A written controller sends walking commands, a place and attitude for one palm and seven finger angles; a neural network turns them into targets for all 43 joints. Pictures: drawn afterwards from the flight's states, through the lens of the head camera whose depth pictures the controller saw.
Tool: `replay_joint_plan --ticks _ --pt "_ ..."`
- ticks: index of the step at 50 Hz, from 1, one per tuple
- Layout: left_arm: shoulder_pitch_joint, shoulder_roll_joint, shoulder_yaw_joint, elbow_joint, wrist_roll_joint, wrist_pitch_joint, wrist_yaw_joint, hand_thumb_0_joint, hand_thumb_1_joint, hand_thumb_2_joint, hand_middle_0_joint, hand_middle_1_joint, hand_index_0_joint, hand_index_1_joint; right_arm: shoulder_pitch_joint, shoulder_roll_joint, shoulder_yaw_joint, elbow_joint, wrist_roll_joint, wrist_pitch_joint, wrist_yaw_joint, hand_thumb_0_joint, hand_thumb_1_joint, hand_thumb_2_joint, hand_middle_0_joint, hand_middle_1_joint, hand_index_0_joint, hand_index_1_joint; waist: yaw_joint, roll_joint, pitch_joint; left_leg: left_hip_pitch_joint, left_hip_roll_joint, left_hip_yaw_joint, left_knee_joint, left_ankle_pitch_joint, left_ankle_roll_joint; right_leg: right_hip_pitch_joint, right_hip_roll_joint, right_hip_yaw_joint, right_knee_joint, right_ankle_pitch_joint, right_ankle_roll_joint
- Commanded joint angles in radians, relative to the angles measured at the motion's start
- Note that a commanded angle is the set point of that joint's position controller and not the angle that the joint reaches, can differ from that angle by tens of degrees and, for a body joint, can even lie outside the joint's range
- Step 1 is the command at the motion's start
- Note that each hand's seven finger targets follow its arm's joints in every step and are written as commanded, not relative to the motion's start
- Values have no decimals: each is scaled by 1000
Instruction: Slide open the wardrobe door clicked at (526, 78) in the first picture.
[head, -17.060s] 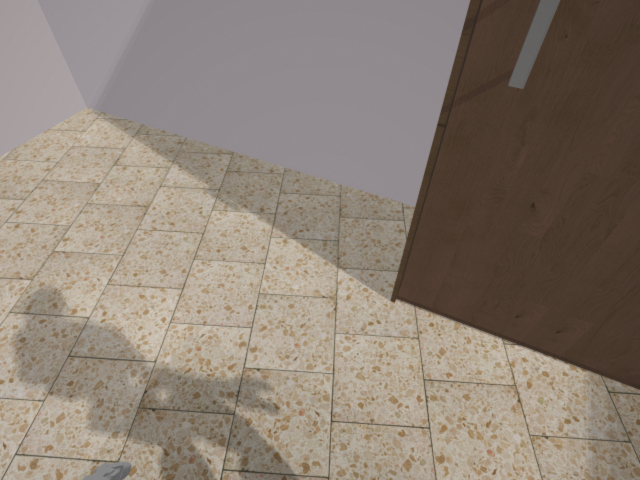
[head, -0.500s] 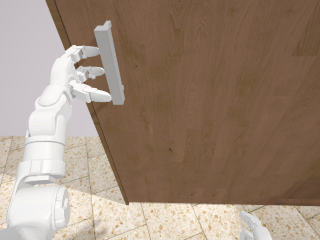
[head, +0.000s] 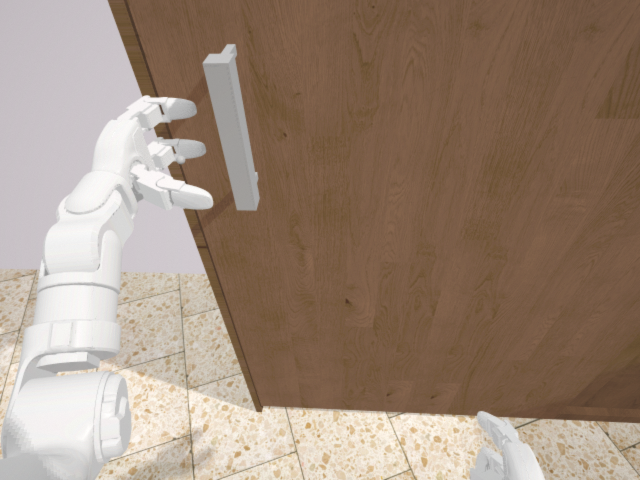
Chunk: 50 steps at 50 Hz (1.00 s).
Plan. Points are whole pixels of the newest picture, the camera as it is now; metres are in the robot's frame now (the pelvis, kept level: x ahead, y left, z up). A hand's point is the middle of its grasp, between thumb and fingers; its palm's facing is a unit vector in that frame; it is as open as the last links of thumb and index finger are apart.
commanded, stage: move the hooked fingers beside the handle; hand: left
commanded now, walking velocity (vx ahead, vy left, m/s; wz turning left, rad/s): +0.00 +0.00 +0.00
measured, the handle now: (239, 132) +0.47 +0.14 +0.23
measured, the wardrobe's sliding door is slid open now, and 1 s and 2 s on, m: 0.00 0.00 0.00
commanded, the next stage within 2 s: none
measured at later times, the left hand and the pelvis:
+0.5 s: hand (173, 165) +0.39 +0.20 +0.23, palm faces +0.06 -1.00 -0.04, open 14.0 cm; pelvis +0.01 +0.01 +0.00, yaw -1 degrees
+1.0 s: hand (188, 143) +0.41 +0.19 +0.25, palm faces +0.05 -1.00 -0.04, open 14.0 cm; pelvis +0.00 +0.00 +0.00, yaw -1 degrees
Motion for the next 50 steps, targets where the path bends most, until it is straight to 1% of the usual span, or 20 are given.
replay_joint_plan --ticks 1,3,5,9,13,17,21,23,25,28,31,32,33,34,37,41,45,47,48,50 --pt "-575 197 24 -248 -10 -86 7 0 -500 300 -300 -1200 -300 -1200 -121 -106 -48 -155 4 -65 -17 0 -900 -900 200 300 200 300 -29 -8 -270 -6 4 -65 -35 253 4 157 2 66 -12 180 -20" --pt "-575 200 28 -239 -12 -100 11 0 -500 300 -300 -1200 -300 -1200 -118 -105 -48 -153 2 -70 -18 0 -900 -900 200 300 200 300 -28 12 -278 10 5 -70 -33 269 -2 153 3 65 -12 183 -22" --pt "-581 221 47 -209 -13 -105 12 0 -500 300 -300 -1200 -300 -1200 -105 -110 -47 -142 -1 -71 -20 0 -900 -900 200 300 200 300 -27 -30 -287 -2 5 -76 -36 271 -4 168 5 61 -9 189 -23" --pt "-519 258 86 -145 -4 -93 10 0 -500 300 -300 -1200 -300 -1200 -97 -115 -49 -139 -3 -64 -16 0 -900 -900 200 300 200 300 -7 -29 -282 -31 5 -71 -42 285 -7 189 1 62 -4 210 -25" --pt "-460 198 51 -175 -5 -87 2 0 -500 300 -300 -1200 -300 -1200 -98 -113 -54 -157 -2 -58 -5 0 -900 -900 200 300 200 300 0 -18 -297 -10 11 -66 -37 361 -14 197 1 55 9 269 -28" --pt "-352 234 110 -254 -21 -92 -6 0 -500 300 -300 -1200 -300 -1200 -112 -115 -62 -178 -4 -49 3 0 -900 -900 200 300 200 300 25 -71 -326 -3 13 -59 -30 404 -13 236 7 56 18 319 -25" --pt "-379 254 120 -307 -20 -78 -2 0 -500 300 -300 -1200 -300 -1200 -122 -114 -57 -178 0 -44 1 0 -900 -900 200 300 200 300 14 -65 -268 -31 15 -56 -40 343 -5 211 4 58 9 271 -22" --pt "-444 246 91 -367 -10 -82 6 0 -500 300 -300 -1200 -300 -1200 -135 -110 -55 -181 0 -48 -2 0 -900 -900 200 300 200 300 6 21 -269 -5 11 -60 -42 343 -10 193 3 61 2 247 -26" --pt "-476 213 61 -404 -8 -87 12 0 -500 300 -300 -1200 -300 -1200 -132 -103 -54 -179 -3 -56 -3 0 -900 -900 200 300 200 300 -3 59 -293 25 9 -66 -33 372 -19 188 6 58 6 253 -29" --pt "-511 148 0 -400 -22 -84 1 0 -500 300 -300 -1200 -300 -1200 -133 -103 -53 -165 -2 -64 -10 0 -900 -900 200 300 200 300 -27 44 -288 53 11 -72 -29 375 -25 163 11 51 -1 243 -27" --pt "-493 140 3 -247 -31 -43 -5 0 -500 300 -300 -1200 -300 -1200 -122 -111 -49 -134 -1 -63 -19 0 -900 -900 200 300 200 300 -34 -42 -223 2 7 -77 -37 263 -13 124 13 46 -15 167 -21" --pt "-460 171 31 -194 -28 -34 0 0 -500 300 -300 -1200 -300 -1200 -116 -120 -53 -126 0 -60 -20 0 -900 -900 200 300 200 300 -27 -65 -202 -12 8 -79 -47 239 -13 118 13 45 -26 134 -21" --pt "-449 135 4 -151 -31 -18 0 0 -500 300 -300 -1200 -300 -1200 -120 -117 -46 -127 2 -58 -21 0 -900 -900 200 300 200 300 -28 -64 -177 -36 6 -79 -51 210 -10 107 7 47 -25 112 -19" --pt "-485 158 13 -140 -22 -15 8 0 -500 300 -300 -1200 -300 -1200 -114 -120 -48 -119 1 -55 -21 0 -900 -900 200 300 200 300 -33 -68 -179 -45 6 -80 -50 199 -10 104 5 48 -26 104 -19" --pt "-493 176 21 -123 -2 -28 30 0 -500 300 -300 -1200 -300 -1200 -113 -117 -49 -129 -3 -47 -16 0 -900 -900 200 300 200 300 -20 -48 -210 -46 3 -79 -43 224 -10 118 3 52 -13 121 -21" --pt "-602 215 45 -227 4 -108 43 0 -500 300 -300 -1200 -300 -1200 -107 -105 -49 -152 -10 -51 -14 0 -900 -900 200 300 200 300 -19 -39 -335 -7 3 -72 -23 317 -8 196 0 64 12 237 -24" --pt "-558 301 129 -249 2 -153 35 0 -500 300 -300 -1200 -300 -1200 -109 -105 -49 -164 -15 -51 -14 0 -900 -900 200 300 200 300 9 -49 -394 -9 3 -58 -22 365 -2 280 -2 76 24 322 -21" --pt "-476 303 134 -164 7 -128 24 0 -500 300 -300 -1200 -300 -1200 -105 -111 -52 -160 -10 -42 -14 0 -900 -900 200 300 200 300 15 -54 -327 -40 7 -53 -35 333 -1 259 -4 70 13 295 -20" --pt "-471 271 103 -124 7 -109 15 0 -500 300 -300 -1200 -300 -1200 -103 -112 -48 -151 -4 -37 -15 0 -900 -900 200 300 200 300 -1 -61 -260 -64 10 -50 -43 298 2 226 -5 68 1 267 -18" --pt "-434 238 75 -81 12 -73 -2 0 -500 300 -300 -1200 -300 -1200 -91 -119 -52 -148 0 -34 -13 0 -900 -900 200 300 200 300 -5 -48 -218 -76 11 -49 -46 281 2 193 -4 63 -2 250 -20"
